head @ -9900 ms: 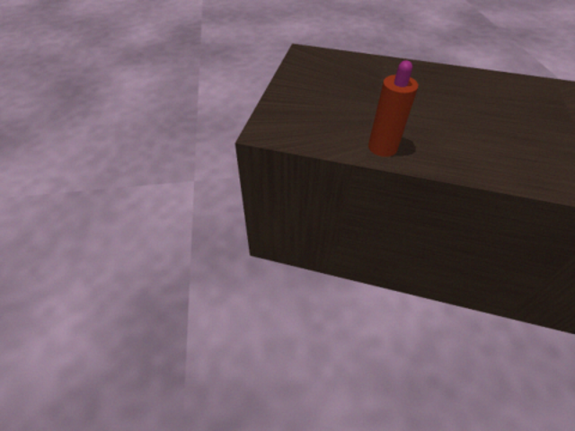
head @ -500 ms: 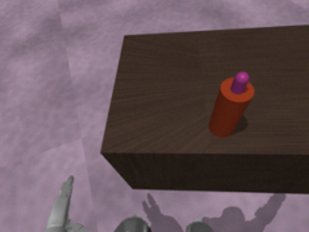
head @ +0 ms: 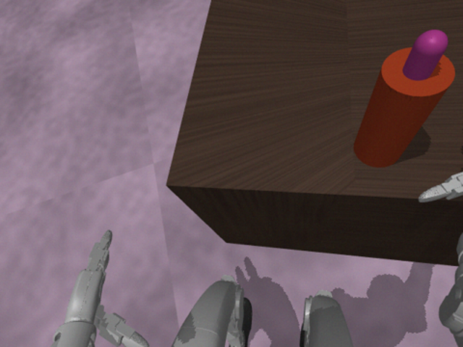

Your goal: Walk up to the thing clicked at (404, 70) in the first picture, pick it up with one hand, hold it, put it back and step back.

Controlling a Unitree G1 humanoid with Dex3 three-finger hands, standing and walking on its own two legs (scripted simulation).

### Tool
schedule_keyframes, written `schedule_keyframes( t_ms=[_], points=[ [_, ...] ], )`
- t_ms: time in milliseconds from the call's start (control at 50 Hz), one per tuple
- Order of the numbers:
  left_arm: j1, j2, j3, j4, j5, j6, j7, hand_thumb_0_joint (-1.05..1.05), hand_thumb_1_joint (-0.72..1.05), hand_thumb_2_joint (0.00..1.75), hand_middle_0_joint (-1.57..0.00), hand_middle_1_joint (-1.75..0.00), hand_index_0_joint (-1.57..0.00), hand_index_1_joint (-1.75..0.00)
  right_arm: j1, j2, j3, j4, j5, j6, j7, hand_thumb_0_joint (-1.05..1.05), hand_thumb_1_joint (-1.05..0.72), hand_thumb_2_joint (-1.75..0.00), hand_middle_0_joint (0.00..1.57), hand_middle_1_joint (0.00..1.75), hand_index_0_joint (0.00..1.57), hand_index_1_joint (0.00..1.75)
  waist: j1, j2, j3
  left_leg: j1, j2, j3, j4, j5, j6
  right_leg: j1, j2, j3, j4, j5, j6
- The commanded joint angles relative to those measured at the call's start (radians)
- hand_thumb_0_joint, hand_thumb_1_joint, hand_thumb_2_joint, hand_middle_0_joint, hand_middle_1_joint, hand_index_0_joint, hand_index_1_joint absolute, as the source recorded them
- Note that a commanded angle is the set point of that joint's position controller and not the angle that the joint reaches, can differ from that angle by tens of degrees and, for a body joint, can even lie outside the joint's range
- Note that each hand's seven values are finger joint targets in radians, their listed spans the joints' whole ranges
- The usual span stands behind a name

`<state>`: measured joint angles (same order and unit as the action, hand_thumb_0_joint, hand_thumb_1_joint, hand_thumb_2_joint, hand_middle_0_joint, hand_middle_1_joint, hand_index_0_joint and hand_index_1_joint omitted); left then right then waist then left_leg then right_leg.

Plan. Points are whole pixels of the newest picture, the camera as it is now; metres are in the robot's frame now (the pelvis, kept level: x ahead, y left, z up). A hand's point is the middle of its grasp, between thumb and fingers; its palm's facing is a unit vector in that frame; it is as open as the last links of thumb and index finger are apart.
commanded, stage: close in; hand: right
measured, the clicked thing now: (398, 105) +0.49 -0.19 +0.05
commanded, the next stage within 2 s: rest palm in 0.42 s
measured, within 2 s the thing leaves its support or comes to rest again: leaves its support in 1.98 s
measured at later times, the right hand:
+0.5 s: hand (407, 139) +0.46 -0.21 +0.00, palm faces +0.21 +0.98 +0.04, open 17.8 cm
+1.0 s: hand (394, 133) +0.48 -0.20 -0.01, palm faces +0.20 +0.98 +0.02, open 15.3 cm
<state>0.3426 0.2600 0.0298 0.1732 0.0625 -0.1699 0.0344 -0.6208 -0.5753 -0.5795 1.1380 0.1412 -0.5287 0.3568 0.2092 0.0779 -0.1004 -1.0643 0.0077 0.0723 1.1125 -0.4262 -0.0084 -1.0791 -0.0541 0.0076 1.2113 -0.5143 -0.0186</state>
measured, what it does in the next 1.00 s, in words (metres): stands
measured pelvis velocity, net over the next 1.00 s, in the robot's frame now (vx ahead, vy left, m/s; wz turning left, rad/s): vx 0.01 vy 0.01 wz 0.00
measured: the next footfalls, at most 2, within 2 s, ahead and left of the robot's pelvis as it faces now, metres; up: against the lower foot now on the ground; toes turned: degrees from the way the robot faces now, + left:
none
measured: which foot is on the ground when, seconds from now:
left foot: down 0.00-1.00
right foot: down 0.00-1.00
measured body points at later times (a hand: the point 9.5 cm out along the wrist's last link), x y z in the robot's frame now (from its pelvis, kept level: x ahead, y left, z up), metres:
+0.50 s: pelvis +0.01 +0.01 -0.01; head +0.13 -0.04 +0.42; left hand +0.17 +0.27 +0.01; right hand +0.44 -0.27 +0.00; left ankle +0.05 +0.13 -0.64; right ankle +0.03 -0.10 -0.64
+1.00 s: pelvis +0.01 +0.01 -0.01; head +0.14 -0.04 +0.41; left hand +0.17 +0.27 +0.01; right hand +0.46 -0.25 -0.01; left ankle +0.05 +0.13 -0.64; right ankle +0.03 -0.10 -0.64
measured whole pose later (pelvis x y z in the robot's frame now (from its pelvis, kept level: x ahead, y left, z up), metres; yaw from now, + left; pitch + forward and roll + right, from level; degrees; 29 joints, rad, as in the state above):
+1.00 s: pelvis +0.01 +0.01 -0.01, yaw +0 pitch +23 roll +3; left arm 0.44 0.25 0.07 -0.10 0.08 -0.05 -0.04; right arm -0.65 -0.39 -0.49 1.05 0.03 -0.54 0.06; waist 0.22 0.02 -0.13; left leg -1.12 0.01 0.07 1.19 -0.48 0.00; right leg -1.12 -0.06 0.01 1.28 -0.56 -0.01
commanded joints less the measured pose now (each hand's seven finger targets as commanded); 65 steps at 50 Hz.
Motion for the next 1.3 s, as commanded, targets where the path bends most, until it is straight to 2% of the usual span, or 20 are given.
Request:
schedule_keyframes(
  t_ms=[0, 20, 80, 120, 140, 200, 260, 380, 480, 580, 620, 700, 860, 960, 1060, 1100, 1140, 1200, 1240, 1280],
  points=[
    [0.006, 0.165, 0.092, -0.232, 0.018, -0.051, 0.005, 0.0, -0.54, 0.04, -0.05, -0.06, -0.06, -0.05, -0.44, -0.258, 0.009, -0.188, -0.015, -0.116, -0.067, 0.0, 0.6, -0.01, 0.06, 0.04, 0.06, 0.04, -0.027, -0.349, -0.574, 0.134, -0.04, -0.027, -0.064, 0.146, 0.039, 0.398, 0.013, 0.077, -0.146, 0.293, 0.036],
    [-0.015, 0.171, 0.101, -0.251, 0.019, -0.048, 0.004, 0.0, -0.55, 0.04, -0.06, -0.05, -0.05, -0.06, -0.429, -0.224, 0.028, -0.173, -0.02, -0.114, -0.08, 0.0, 0.61, -0.01, 0.06, 0.04, 0.06, 0.04, -0.027, -0.369, -0.591, 0.131, -0.041, -0.026, -0.059, 0.142, 0.04, 0.397, 0.012, 0.077, -0.137, 0.299, 0.037],
    [0.027, 0.266, 0.19, -0.3, 0.023, -0.026, 0.009, 0.0, -0.55, 0.04, -0.05, -0.05, -0.06, -0.05, -0.489, -0.364, -0.034, -0.338, -0.052, -0.106, -0.133, 0.0, 0.61, -0.01, 0.06, 0.04, 0.05, 0.04, -0.056, -0.47, -0.74, 0.148, -0.049, -0.022, -0.044, 0.177, 0.045, 0.505, 0.004, 0.079, -0.135, 0.399, 0.052],
    [0.106, 0.249, 0.194, -0.234, 0.024, 0.003, -0.002, 0.0, -0.54, 0.04, -0.05, -0.05, -0.06, -0.05, -0.386, -0.25, 0.004, -0.266, -0.058, -0.077, -0.155, 0.0, 0.61, -0.01, 0.05, 0.04, 0.05, 0.04, -0.05, -0.445, -0.621, 0.095, -0.057, -0.006, -0.049, 0.143, 0.045, 0.506, -0.015, 0.112, -0.159, 0.423, 0.064],
    [0.12, 0.2, 0.152, -0.239, 0.021, 0.011, -0.014, 0.0, -0.55, 0.04, -0.05, -0.05, -0.06, -0.05, -0.284, -0.146, 0.044, -0.15, -0.059, -0.059, -0.161, 0.0, 0.61, -0.01, 0.05, 0.04, 0.05, 0.04, -0.04, -0.382, -0.538, 0.089, -0.059, 0.001, -0.055, 0.145, 0.043, 0.452, -0.015, 0.113, -0.16, 0.427, 0.061],
    [0.073, 0.158, 0.124, -0.283, 0.012, 0.027, -0.028, 0.0, -0.55, 0.04, -0.05, -0.05, -0.06, -0.05, -0.29, -0.124, 0.029, -0.185, -0.055, -0.05, -0.184, 0.0, 0.61, -0.02, 0.06, 0.04, 0.06, 0.04, -0.042, -0.3, -0.485, 0.118, -0.054, -0.006, -0.053, 0.177, 0.042, 0.34, 0.0, 0.081, -0.146, 0.38, 0.044],
    [0.049, 0.159, 0.128, -0.345, 0.009, 0.03, -0.035, 0.0, -0.56, 0.04, -0.06, -0.05, -0.05, -0.05, -0.319, -0.061, 0.065, -0.198, -0.054, -0.051, -0.194, 0.0, 0.61, -0.02, 0.05, 0.05, 0.06, 0.05, -0.018, -0.219, -0.45, 0.163, -0.05, -0.009, -0.052, 0.177, 0.038, 0.284, 0.005, 0.076, -0.154, 0.297, 0.032],
    [0.134, 0.217, 0.206, -0.406, 0.0, 0.034, -0.032, 0.0, -0.54, 0.03, -0.05, -0.05, -0.06, -0.04, -0.36, -0.073, 0.056, -0.281, -0.063, -0.074, -0.234, 0.0, 0.61, -0.02, 0.04, 0.05, 0.05, 0.05, 0.026, -0.167, -0.483, 0.224, -0.044, -0.026, -0.076, 0.175, 0.027, 0.273, 0.016, 0.049, -0.145, 0.22, 0.009],
    [0.175, 0.123, 0.132, -0.376, -0.001, 0.04, -0.046, 0.0, -0.53, 0.02, -0.05, -0.05, -0.05, -0.04, -0.365, -0.013, 0.103, -0.298, -0.077, -0.071, -0.248, 0.0, 0.61, -0.01, 0.04, 0.04, 0.04, 0.04, 0.005, -0.214, -0.482, 0.254, -0.029, -0.06, -0.077, 0.228, 0.018, 0.238, 0.033, 0.021, -0.111, 0.254, 0.008],
    [0.128, 0.154, 0.153, -0.4, 0.011, 0.04, -0.042, 0.0, -0.59, 0.08, -0.05, -0.05, -0.03, -0.07, -0.411, -0.027, 0.112, -0.372, -0.098, -0.078, -0.285, 0.0, 0.61, 0.0, 0.09, 0.03, 0.09, 0.03, -0.019, -0.285, -0.534, 0.235, -0.03, -0.056, -0.064, 0.213, 0.027, 0.298, 0.032, 0.02, -0.116, 0.261, 0.019],
    [0.135, 0.179, 0.185, -0.386, 0.011, 0.046, -0.04, 0.0, -0.59, 0.08, -0.05, -0.04, -0.03, -0.07, -0.346, -0.016, 0.108, -0.318, -0.102, -0.067, -0.292, 0.0, 0.61, 0.0, 0.15, 0.05, 0.14, 0.05, -0.012, -0.272, -0.512, 0.233, -0.034, -0.047, -0.059, 0.235, 0.027, 0.288, 0.032, 0.023, -0.117, 0.284, 0.019],
    [0.126, 0.153, 0.15, -0.443, 0.009, 0.06, -0.048, 0.0, -0.56, 0.06, -0.05, -0.05, -0.04, -0.05, -0.361, -0.032, 0.086, -0.336, -0.103, -0.064, -0.3, 0.0, 0.61, 0.0, 0.41, 0.16, 0.41, 0.17, -0.025, -0.228, -0.543, 0.302, -0.032, -0.051, -0.068, 0.25, 0.02, 0.264, 0.032, 0.024, -0.122, 0.29, 0.017],
    [0.145, 0.147, 0.154, -0.445, 0.01, 0.065, -0.054, 0.0, -0.55, 0.05, -0.05, -0.05, -0.04, -0.05, -0.365, 0.012, 0.099, -0.227, -0.108, -0.079, -0.298, 0.0, 0.59, -0.06, 0.64, 0.33, 0.64, 0.33, 0.033, -0.158, -0.432, 0.223, -0.037, -0.047, -0.056, 0.219, 0.02, 0.2, 0.028, 0.035, -0.111, 0.246, 0.006],
    [0.169, 0.156, 0.161, -0.478, 0.014, 0.061, -0.061, 0.0, -0.55, 0.05, -0.05, -0.05, -0.04, -0.05, -0.419, -0.019, 0.108, -0.396, -0.111, -0.093, -0.287, 0.0, 0.49, -0.16, 0.73, 0.44, 0.73, 0.44, -0.002, -0.286, -0.636, 0.234, -0.039, -0.038, -0.033, 0.282, 0.026, 0.375, 0.026, 0.033, -0.098, 0.38, 0.021],
    [0.129, 0.162, 0.171, -0.446, 0.013, 0.069, -0.061, 0.0, -0.56, 0.06, -0.05, -0.05, -0.04, -0.05, -0.393, 0.021, 0.116, -0.444, -0.098, -0.068, -0.316, 0.0, 0.4, -0.3, 0.88, 0.59, 0.88, 0.59, -0.028, -0.3, -0.6, 0.202, -0.042, -0.026, -0.034, 0.252, 0.031, 0.374, 0.023, 0.044, -0.124, 0.383, 0.032],
    [0.126, 0.174, 0.181, -0.419, 0.017, 0.075, -0.061, 0.0, -0.56, 0.06, -0.05, -0.05, -0.04, -0.05, -0.333, 0.087, 0.152, -0.396, -0.1, -0.058, -0.328, 0.0, 0.33, -0.35, 0.92, 0.64, 0.92, 0.64, -0.027, -0.283, -0.554, 0.169, -0.048, -0.014, -0.032, 0.223, 0.034, 0.389, 0.016, 0.054, -0.139, 0.391, 0.04],
    [0.131, 0.158, 0.176, -0.378, 0.011, 0.083, -0.061, 0.0, -0.55, 0.05, -0.05, -0.05, -0.04, -0.05, -0.241, 0.087, 0.142, -0.297, -0.111, -0.054, -0.338, 0.0, 0.26, -0.42, 0.98, 0.71, 0.98, 0.71, -0.032, -0.22, -0.464, 0.185, -0.046, -0.016, -0.038, 0.221, 0.03, 0.307, 0.02, 0.048, -0.14, 0.349, 0.032],
    [0.075, 0.146, 0.154, -0.457, 0.015, 0.078, -0.061, 0.0, -0.55, 0.05, -0.04, -0.05, -0.04, -0.05, -0.366, 0.07, 0.152, -0.394, -0.127, -0.08, -0.342, 0.0, 0.18, -0.56, 1.06, 0.84, 1.07, 0.84, -0.008, -0.199, -0.534, 0.228, -0.04, -0.025, -0.041, 0.241, 0.025, 0.304, 0.023, 0.046, -0.132, 0.321, 0.024],
    [0.124, 0.127, 0.142, -0.396, 0.014, 0.083, -0.062, 0.0, -0.54, 0.04, -0.04, -0.04, -0.04, -0.04, -0.298, 0.116, 0.168, -0.273, -0.124, -0.068, -0.339, 0.0, 0.07, -0.67, 1.14, 0.94, 1.14, 0.94, -0.003, -0.178, -0.444, 0.205, -0.04, -0.027, -0.044, 0.218, 0.025, 0.258, 0.026, 0.037, -0.133, 0.285, 0.021],
    [0.12, 0.143, 0.145, -0.419, 0.009, 0.084, -0.061, 0.0, -0.54, 0.03, -0.04, -0.04, -0.05, -0.04, -0.349, 0.049, 0.128, -0.305, -0.123, -0.073, -0.339, 0.0, 0.03, -0.75, 1.15, 1.0, 1.16, 1.0, -0.002, -0.183, -0.465, 0.193, -0.039, -0.023, -0.04, 0.213, 0.026, 0.274, 0.025, 0.05, -0.142, 0.284, 0.023]
  ],
)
